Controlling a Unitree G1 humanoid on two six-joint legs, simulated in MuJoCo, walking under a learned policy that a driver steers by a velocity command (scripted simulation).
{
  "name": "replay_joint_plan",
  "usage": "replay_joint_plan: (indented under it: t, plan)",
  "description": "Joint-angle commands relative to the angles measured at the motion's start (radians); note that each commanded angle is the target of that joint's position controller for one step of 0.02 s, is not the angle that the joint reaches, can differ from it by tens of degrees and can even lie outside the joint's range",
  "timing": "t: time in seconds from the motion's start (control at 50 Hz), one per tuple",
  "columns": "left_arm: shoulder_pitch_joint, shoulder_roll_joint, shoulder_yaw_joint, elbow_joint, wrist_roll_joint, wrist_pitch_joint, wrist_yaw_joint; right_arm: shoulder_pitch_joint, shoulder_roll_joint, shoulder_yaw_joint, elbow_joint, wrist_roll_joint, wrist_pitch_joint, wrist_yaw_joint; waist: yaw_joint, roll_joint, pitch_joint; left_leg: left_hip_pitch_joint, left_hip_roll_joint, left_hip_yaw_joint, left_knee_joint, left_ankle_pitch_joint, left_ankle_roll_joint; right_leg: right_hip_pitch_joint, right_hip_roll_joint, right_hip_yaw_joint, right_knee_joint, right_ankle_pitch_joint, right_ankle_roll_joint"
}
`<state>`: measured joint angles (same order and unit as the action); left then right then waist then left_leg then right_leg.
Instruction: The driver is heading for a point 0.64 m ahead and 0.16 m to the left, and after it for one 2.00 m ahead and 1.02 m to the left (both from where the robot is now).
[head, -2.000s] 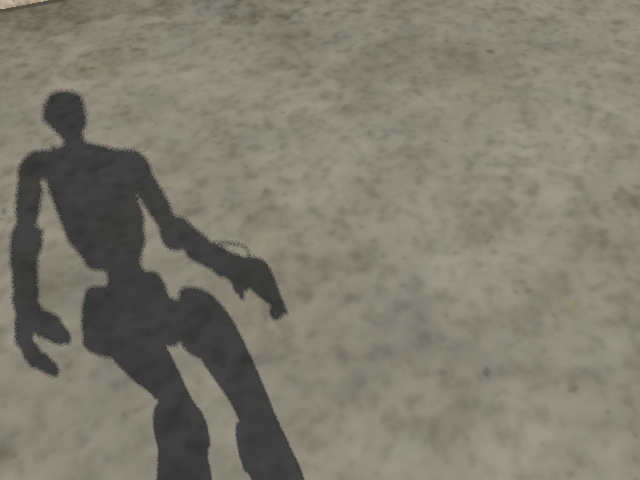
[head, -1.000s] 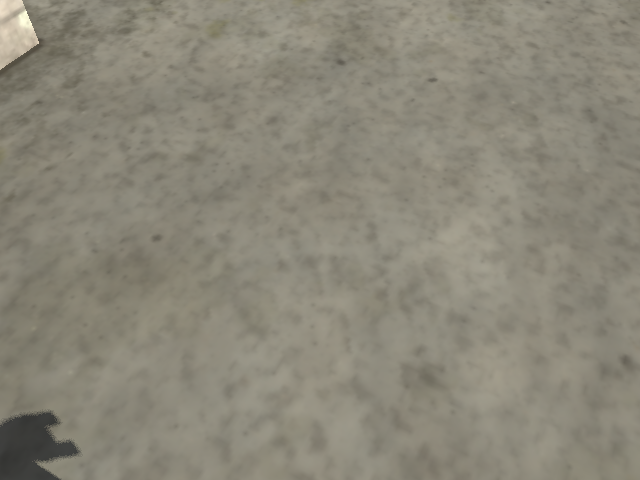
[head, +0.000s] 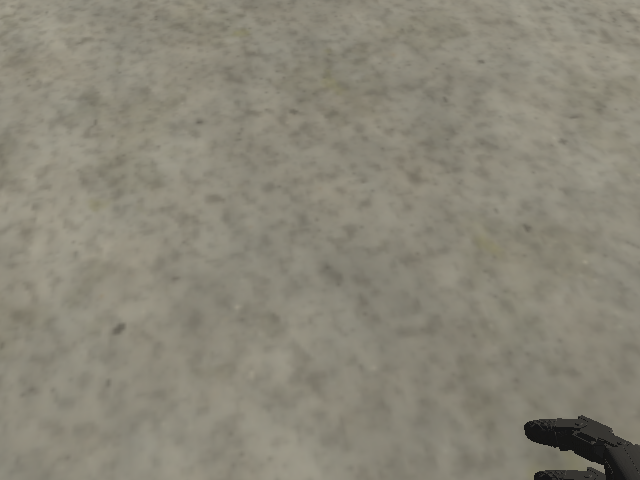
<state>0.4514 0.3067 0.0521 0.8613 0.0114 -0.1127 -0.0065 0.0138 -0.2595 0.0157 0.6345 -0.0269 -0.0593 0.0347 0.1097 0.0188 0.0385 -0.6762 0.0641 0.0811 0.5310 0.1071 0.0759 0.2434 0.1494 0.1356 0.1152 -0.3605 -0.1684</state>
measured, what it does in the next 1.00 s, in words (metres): walks ahead, turning left: left foot, then right foot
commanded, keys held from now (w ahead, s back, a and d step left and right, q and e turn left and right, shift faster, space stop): w+q+shift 0.30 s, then q+shift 0.60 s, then e+shift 0.10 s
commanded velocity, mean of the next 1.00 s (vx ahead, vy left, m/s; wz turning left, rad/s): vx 0.53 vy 0.00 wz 0.77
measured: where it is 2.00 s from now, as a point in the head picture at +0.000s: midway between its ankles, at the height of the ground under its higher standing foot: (298, 276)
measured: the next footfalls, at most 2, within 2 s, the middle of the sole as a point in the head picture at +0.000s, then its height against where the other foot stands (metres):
left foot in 0.06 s outside the picture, level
right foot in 0.46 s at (393, 364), level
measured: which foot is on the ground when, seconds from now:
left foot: up 0.00-0.04, down 0.06-0.46, up 0.48-0.84, down 0.86-1.00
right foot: down 0.00-0.06, up 0.08-0.44, down 0.46-0.86, up 0.88-1.00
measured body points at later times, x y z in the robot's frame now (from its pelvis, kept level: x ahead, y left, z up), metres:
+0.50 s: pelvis +0.48 +0.04 -0.01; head +0.53 +0.05 +0.44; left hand +0.69 +0.32 -0.04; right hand +0.54 -0.24 -0.13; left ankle +0.26 +0.10 -0.67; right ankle +0.66 -0.04 -0.72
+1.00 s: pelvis +0.66 +0.13 +0.01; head +0.69 +0.18 +0.45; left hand +0.57 +0.45 -0.10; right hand +0.99 +0.07 -0.07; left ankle +0.66 +0.25 -0.72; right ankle +0.73 -0.01 -0.64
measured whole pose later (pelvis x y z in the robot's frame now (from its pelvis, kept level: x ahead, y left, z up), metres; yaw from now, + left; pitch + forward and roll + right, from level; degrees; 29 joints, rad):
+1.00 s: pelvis +0.66 +0.13 +0.01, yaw +49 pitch +2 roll -1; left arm 0.06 0.32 0.07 0.75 -0.01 -0.02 0.01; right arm 0.16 -0.32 -0.07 0.56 0.00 0.02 0.01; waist -0.01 -0.01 0.09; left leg -0.45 -0.05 0.00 0.57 -0.15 0.07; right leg -0.50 -0.03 0.00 1.20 -0.52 0.05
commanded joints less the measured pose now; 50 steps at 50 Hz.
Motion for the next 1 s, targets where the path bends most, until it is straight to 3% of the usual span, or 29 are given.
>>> replay_joint_plan:
  t: [0.02,0.06,0.08,0.1,0.12,0.14,0.16,0.22,0.32,0.38,0.42,0.44,0.46,0.48,0.5,0.52,0.54,0.56,0.62,0.68,0.74,0.8,0.84,0.86,0.88,0.9,0.92,0.96,1.0]
  plan:
    - [0.022,0.205,0.043,-0.010,0.039,0.005,0.032,0.125,-0.161,-0.061,-0.007,0.013,-0.013,-0.006,-0.136,-0.131,-0.108,0.320,-0.148,0.055,0.014,-0.145,0.062,-0.035,-0.281,-0.072,0.303,1.420,0.057]
    - [-0.124,0.206,0.045,-0.046,0.062,0.027,0.047,0.568,-0.224,-0.101,0.129,0.016,0.002,-0.026,-0.375,-0.112,-0.243,0.737,-0.105,-0.022,0.035,-0.272,0.117,-0.276,-0.250,-0.157,0.892,1.315,0.083]
    - [-0.063,0.072,0.014,-0.100,0.018,0.016,0.029,0.625,-0.337,-0.138,0.151,-0.009,0.011,-0.031,-0.293,0.205,-0.309,1.075,0.136,-0.507,0.055,-0.451,0.302,-0.768,-0.075,-0.162,1.421,0.443,0.162]
    - [-0.054,0.068,-0.005,-0.126,0.019,-0.013,0.011,0.536,-0.283,-0.132,0.152,0.009,0.020,-0.013,-0.233,0.232,-0.370,1.131,0.229,-0.979,-0.210,-0.568,0.378,-1.005,0.001,-0.051,1.509,-0.057,0.156]
    - [-0.156,0.081,-0.017,-0.156,0.022,-0.026,0.012,0.423,-0.242,-0.129,0.122,0.009,0.017,-0.012,-0.214,0.105,-0.214,0.993,0.224,-0.900,-0.262,-0.637,0.356,-1.074,-0.098,0.016,1.462,0.040,0.142]
    - [-0.222,0.101,-0.022,-0.171,0.034,-0.034,0.006,0.408,-0.179,-0.117,0.132,0.016,0.016,-0.009,-0.196,-0.042,-0.139,0.834,0.193,-0.791,-0.281,-0.592,0.316,-1.031,-0.148,0.010,1.361,0.090,0.135]
    - [-0.259,0.089,-0.028,-0.189,0.046,-0.031,0.002,0.404,-0.151,-0.109,0.143,0.014,0.012,-0.014,-0.162,-0.096,-0.066,0.683,0.146,-0.701,-0.299,-0.512,0.282,-0.984,-0.177,-0.005,1.274,0.089,0.137]
    - [-0.263,0.045,-0.052,-0.241,0.076,0.023,-0.009,0.397,-0.154,-0.099,0.167,0.020,-0.011,-0.021,-0.070,-0.042,0.029,0.408,0.042,-0.555,-0.353,-0.416,0.258,-0.912,-0.222,-0.040,1.091,0.023,0.176]
    - [-0.501,0.005,-0.087,-0.341,0.027,0.026,-0.035,0.395,-0.203,-0.126,0.144,0.034,-0.026,-0.015,-0.137,0.011,0.086,0.173,-0.064,-0.409,-0.416,-0.103,0.170,-0.624,-0.190,-0.148,0.571,0.422,0.212]
    - [-0.509,0.025,-0.077,-0.340,0.031,0.013,-0.013,0.495,-0.218,-0.139,0.172,0.043,-0.006,-0.017,-0.192,0.020,0.008,0.404,-0.082,-0.404,-0.225,0.283,0.083,-0.587,-0.109,-0.156,0.431,0.477,0.194]
    - [-0.428,0.069,-0.059,-0.323,0.036,0.000,0.010,0.501,-0.232,-0.146,0.171,0.040,0.003,-0.033,-0.154,0.049,-0.076,0.498,-0.106,-0.428,-0.015,0.417,0.015,-0.465,-0.072,-0.129,0.333,0.446,0.180]
    - [-0.332,0.122,-0.010,-0.331,-0.024,-0.030,0.025,0.425,-0.143,-0.120,0.130,0.104,0.005,-0.047,-0.043,0.062,-0.185,0.408,-0.124,-0.492,0.191,0.228,-0.042,-0.224,-0.157,0.001,0.254,0.579,0.152]
    - [-0.102,0.176,0.005,-0.271,-0.022,-0.024,0.036,0.364,-0.101,-0.099,0.086,0.069,0.004,-0.051,0.054,0.021,-0.377,0.301,-0.159,-0.395,0.461,-0.152,-0.079,0.048,-0.330,0.061,0.397,0.712,0.109]
    - [-0.046,0.194,0.002,-0.267,0.020,-0.009,0.033,0.538,0.008,-0.072,0.076,0.035,0.004,-0.052,-0.043,-0.235,-0.530,0.051,-0.231,-0.337,0.775,-0.885,-0.104,0.307,-0.634,0.331,0.549,1.209,-0.004]
    - [-0.065,0.220,0.026,-0.254,0.003,0.014,0.023,0.599,-0.105,-0.074,0.030,0.071,0.006,-0.048,-0.066,-0.382,-0.648,-0.039,-0.137,-0.292,0.983,-0.785,-0.128,0.315,-0.741,0.569,0.451,0.928,-0.119]
    - [-0.164,0.129,0.017,-0.295,0.007,0.031,0.034,0.497,-0.167,-0.093,0.021,0.082,0.021,-0.058,-0.048,-0.267,-0.517,-0.100,-0.067,-0.240,0.978,-0.685,-0.147,0.188,-0.637,0.441,0.381,0.722,-0.096]
    - [-0.235,0.065,0.000,-0.291,0.004,0.043,0.039,0.406,-0.185,-0.106,0.002,0.077,0.041,-0.067,-0.055,-0.183,-0.332,-0.136,-0.039,-0.172,0.955,-0.615,-0.163,0.019,-0.567,0.268,0.348,0.724,-0.062]
    - [-0.282,0.039,-0.008,-0.289,0.004,0.050,0.040,0.375,-0.183,-0.115,-0.004,0.065,0.059,-0.072,-0.083,-0.110,-0.232,-0.111,-0.015,-0.151,0.964,-0.586,-0.175,-0.132,-0.517,0.176,0.308,0.738,-0.049]
    - [-0.402,0.048,0.010,-0.244,-0.002,0.041,0.035,0.340,-0.083,-0.101,-0.061,0.064,0.096,-0.065,-0.164,-0.151,-0.054,0.004,0.056,-0.132,0.743,-0.557,-0.166,-0.457,-0.465,-0.038,0.172,0.662,-0.023]
    - [-0.442,0.102,0.038,-0.210,-0.005,0.036,0.042,0.295,-0.081,-0.100,-0.075,0.049,0.095,-0.048,-0.164,-0.131,-0.101,0.108,0.062,-0.110,0.476,-0.320,-0.138,-0.461,-0.447,-0.177,0.169,0.684,-0.016]
    - [-0.468,0.129,0.051,-0.189,-0.032,0.041,0.038,0.260,-0.105,-0.108,-0.065,0.048,0.099,-0.012,-0.156,-0.113,-0.118,0.225,0.032,-0.058,0.275,-0.169,-0.090,-0.437,-0.435,-0.280,0.209,0.642,0.015]
    - [-0.444,0.166,0.068,-0.169,-0.055,0.049,0.026,0.200,-0.158,-0.130,-0.094,0.049,0.111,0.010,-0.149,-0.104,-0.096,0.268,0.000,-0.008,0.172,-0.218,-0.039,-0.384,-0.458,-0.312,0.295,0.643,0.050]
    - [-0.433,0.166,0.073,-0.159,-0.069,0.060,0.020,0.267,-0.196,-0.158,-0.082,0.045,0.108,0.003,-0.196,-0.064,-0.120,0.401,-0.070,0.041,0.058,-0.202,0.018,-0.383,-0.426,-0.361,0.488,0.711,0.101]
    - [-0.387,0.142,0.068,-0.152,-0.057,0.068,0.014,0.372,-0.246,-0.183,-0.055,0.040,0.100,-0.015,-0.238,0.024,-0.143,0.569,-0.096,-0.011,-0.012,-0.056,0.069,-0.489,-0.372,-0.373,0.703,0.605,0.146]
    - [-0.324,0.060,0.043,-0.189,-0.001,0.070,0.007,0.336,-0.381,-0.206,-0.087,0.042,0.096,-0.035,-0.146,0.355,-0.134,0.739,0.134,-0.407,-0.031,0.508,0.201,-0.804,-0.218,-0.385,1.038,-0.216,0.232]
    - [-0.309,0.102,0.040,-0.215,0.003,0.068,0.003,0.291,-0.384,-0.194,-0.153,0.000,0.073,-0.021,-0.146,0.330,-0.359,0.867,0.285,-0.802,-0.131,0.228,0.392,-0.967,-0.102,-0.119,1.270,-0.353,0.247]
    - [-0.368,0.157,0.048,-0.205,-0.029,0.065,0.000,0.259,-0.316,-0.174,-0.167,0.008,0.057,-0.010,-0.185,0.152,-0.364,0.831,0.298,-0.714,-0.178,0.131,0.348,-0.986,-0.148,-0.043,1.282,-0.271,0.221]
    - [-0.370,0.139,0.043,-0.172,-0.022,0.082,0.016,0.175,-0.209,-0.135,-0.159,0.042,0.052,-0.025,-0.139,0.011,-0.246,0.653,0.237,-0.511,-0.134,0.105,0.228,-0.943,-0.225,-0.054,1.163,-0.167,0.207]
    - [-0.338,0.120,0.036,-0.146,-0.019,0.106,0.020,0.115,-0.167,-0.110,-0.154,0.019,0.061,-0.044,-0.100,0.032,-0.224,0.466,0.181,-0.368,-0.133,0.160,0.182,-0.768,-0.239,-0.096,1.026,-0.121,0.211]
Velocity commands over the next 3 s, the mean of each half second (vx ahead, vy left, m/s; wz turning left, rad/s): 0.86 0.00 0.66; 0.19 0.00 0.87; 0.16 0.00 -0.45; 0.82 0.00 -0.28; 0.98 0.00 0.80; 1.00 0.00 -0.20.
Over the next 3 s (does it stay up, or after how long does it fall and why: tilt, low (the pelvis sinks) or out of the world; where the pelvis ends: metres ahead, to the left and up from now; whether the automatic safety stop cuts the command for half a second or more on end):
stays up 1.66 0.80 0.00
